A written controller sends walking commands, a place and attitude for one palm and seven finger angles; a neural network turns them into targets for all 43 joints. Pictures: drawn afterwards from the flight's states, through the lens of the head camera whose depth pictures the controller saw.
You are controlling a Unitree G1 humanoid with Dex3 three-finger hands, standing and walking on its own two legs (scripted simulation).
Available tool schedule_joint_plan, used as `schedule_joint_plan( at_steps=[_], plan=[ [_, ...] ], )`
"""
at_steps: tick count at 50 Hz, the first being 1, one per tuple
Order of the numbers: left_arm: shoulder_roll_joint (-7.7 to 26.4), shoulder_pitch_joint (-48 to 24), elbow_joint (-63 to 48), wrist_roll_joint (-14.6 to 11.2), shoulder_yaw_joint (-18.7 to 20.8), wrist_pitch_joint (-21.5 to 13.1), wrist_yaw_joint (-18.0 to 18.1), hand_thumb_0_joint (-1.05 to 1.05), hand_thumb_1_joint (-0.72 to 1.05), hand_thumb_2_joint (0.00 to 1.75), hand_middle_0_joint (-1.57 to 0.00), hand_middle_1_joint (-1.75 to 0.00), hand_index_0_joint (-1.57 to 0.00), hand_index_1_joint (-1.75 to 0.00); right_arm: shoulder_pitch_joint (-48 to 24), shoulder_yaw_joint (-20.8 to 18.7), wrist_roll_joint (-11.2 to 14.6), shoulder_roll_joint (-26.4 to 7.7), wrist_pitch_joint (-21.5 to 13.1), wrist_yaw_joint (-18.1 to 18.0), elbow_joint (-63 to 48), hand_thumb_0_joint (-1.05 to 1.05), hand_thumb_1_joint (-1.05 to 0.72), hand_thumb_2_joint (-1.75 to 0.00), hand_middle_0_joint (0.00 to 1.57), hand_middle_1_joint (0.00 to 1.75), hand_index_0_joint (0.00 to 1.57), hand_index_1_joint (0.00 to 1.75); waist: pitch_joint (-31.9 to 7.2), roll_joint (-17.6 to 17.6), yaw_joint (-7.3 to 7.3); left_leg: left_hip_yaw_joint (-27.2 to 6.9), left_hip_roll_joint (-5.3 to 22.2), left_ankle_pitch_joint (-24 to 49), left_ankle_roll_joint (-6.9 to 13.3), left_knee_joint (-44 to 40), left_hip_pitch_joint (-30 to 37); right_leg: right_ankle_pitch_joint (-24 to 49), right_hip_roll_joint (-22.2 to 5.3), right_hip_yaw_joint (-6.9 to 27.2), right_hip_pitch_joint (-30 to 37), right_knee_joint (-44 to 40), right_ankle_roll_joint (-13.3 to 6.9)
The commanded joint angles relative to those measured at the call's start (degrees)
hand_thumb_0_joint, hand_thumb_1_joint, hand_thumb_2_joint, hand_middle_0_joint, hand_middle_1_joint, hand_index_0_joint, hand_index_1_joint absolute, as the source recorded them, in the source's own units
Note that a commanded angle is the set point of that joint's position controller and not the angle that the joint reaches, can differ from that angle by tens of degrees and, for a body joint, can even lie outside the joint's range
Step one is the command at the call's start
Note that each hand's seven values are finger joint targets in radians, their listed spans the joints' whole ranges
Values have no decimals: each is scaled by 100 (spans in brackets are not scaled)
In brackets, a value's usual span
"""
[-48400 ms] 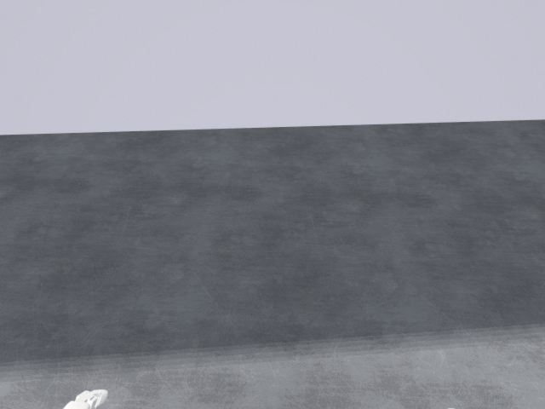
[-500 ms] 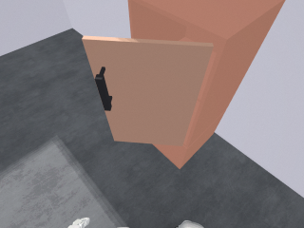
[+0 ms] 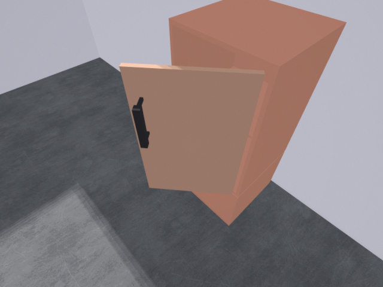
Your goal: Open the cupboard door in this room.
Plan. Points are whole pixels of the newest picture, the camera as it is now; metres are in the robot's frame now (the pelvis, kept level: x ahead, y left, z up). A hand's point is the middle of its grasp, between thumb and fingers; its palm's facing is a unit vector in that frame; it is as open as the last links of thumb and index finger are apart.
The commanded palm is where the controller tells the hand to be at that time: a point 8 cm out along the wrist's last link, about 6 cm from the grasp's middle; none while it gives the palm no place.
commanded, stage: come to a stop and stand still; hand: left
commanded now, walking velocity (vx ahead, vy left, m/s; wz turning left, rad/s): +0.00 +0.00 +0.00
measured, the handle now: (142, 123) +0.55 +0.19 +0.00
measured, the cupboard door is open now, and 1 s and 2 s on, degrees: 41 41 41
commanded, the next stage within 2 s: look again from close up in 0.26 s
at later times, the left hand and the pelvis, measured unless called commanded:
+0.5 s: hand out of the picture +0.01 +0.17 -0.17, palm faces -0.01 -0.97 -0.23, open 7.4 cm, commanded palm none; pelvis +0.00 -0.01 +0.00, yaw -1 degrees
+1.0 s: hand out of the picture +0.08 +0.17 -0.15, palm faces +0.14 -0.97 -0.21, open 7.3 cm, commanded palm +0.12 +0.21 -0.07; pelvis +0.02 -0.02 +0.00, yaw +0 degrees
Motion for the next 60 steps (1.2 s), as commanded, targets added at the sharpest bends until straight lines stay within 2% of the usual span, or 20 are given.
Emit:
schedule_joint_plan(
  at_steps=[1, 4, 9, 14, 25, 29, 46, 47, 48, 49, 50, 51, 52, 53, 54, 55, 56, 57, 59, 60],
  plan=[
    [831, 41, -494, 25, 105, -129, -48, 0, 90, 90, -20, -30, -20, -30, 382, -5, -37, -504, -153, 16, -445, 0, -90, -90, 20, 30, 20, 30, 130, 550, -115, -792, 556, -399, 40, -762, -356, -664, -402, 571, -498, -459, -323],
    [733, 114, -436, 24, 65, -104, -83, 0, 90, 90, -20, -30, -20, -30, 435, 5, -25, -651, -159, 7, -459, 0, -90, -90, 20, 30, 20, 30, 367, -58, -73, -885, 564, -792, 91, -999, -604, -736, -342, 526, -451, -450, -287],
    [712, 179, -359, 18, 65, -86, -101, 0, 90, 90, -20, -30, -20, -30, 547, 34, -32, -665, -171, 5, -289, 0, -90, -90, 20, 30, 20, 30, 443, -75, -13, -898, 553, -1011, 101, -1184, -705, -736, -352, 521, -380, -468, -268],
    [729, 115, -308, -4, 76, -109, -103, 0, 90, 90, -20, -30, -20, -30, 701, 64, -35, -577, -186, -2, -84, 0, -90, -90, 20, 30, 20, 30, 278, -295, -42, -753, 507, -619, 77, -1043, -450, -720, -436, 647, -396, -604, -284],
    [733, -27, -192, -14, 102, -138, -91, 0, 90, 90, -20, -30, -20, -30, 768, 91, -20, -401, -221, -39, 260, 0, -90, -90, 20, 30, 20, 30, 178, -268, -39, -558, 528, 202, 14, -889, -152, 12, -505, 648, -207, -648, -300],
    [740, -58, -134, -26, 107, -134, -95, 0, 90, 90, -20, -30, -20, -30, 734, 95, -18, -432, -231, -55, 324, 0, -90, -90, 20, 30, 20, 30, 74, -68, -35, -551, 554, 375, -4, -882, -62, 233, -498, 649, -121, -611, -295],
    [832, -194, -72, -7, 138, -155, -93, 0, 90, 90, -20, -30, -20, -30, 404, 58, -11, -549, -230, -101, 394, 0, -90, -90, 20, 30, 20, 30, -28, -114, -32, -498, 623, 1014, -35, -816, 289, 1276, -534, 585, 125, -572, -280],
    [775, 436, 163, 23, 149, -187, 143, 0, 90, 90, -20, -30, -20, -30, 3, 2, 60, -658, -234, -65, 18, 0, -90, -90, 20, 30, 20, 30, -118, -271, 146, -274, 728, 1225, -189, 389, -45, 3251, -899, 842, 243, -505, -104],
    [2191, -4040, -8703, -1161, 1092, -1443, 67, 0, 88, 89, -20, -32, -20, -32, 127, -97, 356, -1485, -1064, -291, -1969, 0, -90, -90, 20, 30, 20, 30, -2941, 770, -453, -506, -46, 1967, -40, -386, 1203, 2679, -287, 338, 860, -2, -279],
    [1667, -1076, -7126, -707, 981, -1185, 238, 0, 85, 88, -20, -33, -20, -33, -263, -26, 234, -1022, -1554, -515, -1750, 0, -90, -90, 20, 30, 20, 30, -2677, 1382, 133, -411, 127, 2717, 12, -392, 1439, 1518, -14, 168, 584, 242, -352],
    [349, 524, -6042, -936, 264, -452, 316, 0, 83, 87, -21, -34, -21, -34, -272, -46, 317, -803, -1670, -459, -1756, 0, -90, -90, 20, 30, 20, 30, -1570, 1231, -27, -515, 215, 2412, -173, -379, 733, 625, -37, -197, -44, 143, -238],
    [52, -24, -5968, -1089, 171, -484, 199, 0, 81, 86, -21, -36, -21, -36, -78, -57, 348, -959, -1697, -412, -1681, 0, -90, -90, 20, 30, 20, 30, -555, 235, -343, -592, 186, 1728, -133, -222, 235, 633, 2, -335, -561, 34, -147],
    [319, -430, -5945, -1161, 456, -812, 56, 0, 78, 85, -21, -37, -21, -37, -192, -179, 275, -1129, -1769, -396, -2006, 0, -90, -90, 20, 30, 20, 30, 57, -470, -427, -662, 99, 1022, -64, 37, -321, 396, 24, -398, -1061, 28, -81],
    [492, -120, -5464, -1193, 807, -1196, -144, 0, 76, 84, -21, -39, -21, -39, -125, -272, 182, -1214, -1783, -369, -2078, 0, -90, -90, 20, 30, 20, 30, 32, -985, -414, -620, 40, 534, -73, 325, -760, -40, 47, -444, -1497, 153, -57],
    [219, 600, -4951, -1300, 817, -1606, -441, 0, 74, 83, -21, -40, -21, -40, -186, -298, 130, -1170, -1803, -316, -2266, 0, -90, -90, 20, 30, 20, 30, 8, -1319, -207, -612, -5, 235, -114, 613, -1264, -370, 69, -475, -1782, 452, -66],
    [149, 1202, -4590, -1338, 888, -2015, -782, 0, 71, 82, -21, -42, -21, -42, -317, -327, 141, -1137, -1842, -216, -2473, 0, -90, -90, 20, 30, 20, 30, -79, -1043, 56, -519, -94, 169, -175, 893, -1612, -379, 37, -406, -1853, 789, -131],
    [115, 1432, -4569, -1415, 937, -2467, -1141, 0, 69, 81, -22, -43, -22, -43, -327, -341, 108, -1106, -1859, -118, -2640, 0, -90, -90, 20, 30, 20, 30, -529, -1030, 194, -456, -152, 143, -221, 1218, -1921, -342, 42, -362, -1938, 1205, -167],
    [190, 1496, -4603, -1482, 1024, -2924, -1513, 0, 67, 80, -22, -45, -22, -45, -395, -389, 98, -1111, -1868, -47, -2803, 0, -90, -90, 20, 30, 20, 30, -766, -1150, 259, -422, -174, 153, -238, 1570, -2270, -185, 47, -282, -2028, 1580, -189],
    [571, 1183, -4712, -1497, 1199, -3733, -2247, 0, 62, 78, -22, -48, -22, -48, -513, -455, 112, -1157, -1915, 72, -3095, 0, -90, -90, 20, 30, 20, 30, -1132, -832, 236, -375, -235, 44, -243, 2233, -2887, -103, -3, -23, -2302, 2136, -228],
    [881, 1164, -4640, -1494, 1424, -3936, -2585, 0, 60, 77, -22, -50, -22, -50, -448, -489, 138, -1187, -1906, 133, -3207, 0, -90, -90, 20, 30, 20, 30, -1282, -495, 277, -380, -247, 117, -233, 2507, -3050, 39, -55, 191, -2305, 2341, -274]
  ],
)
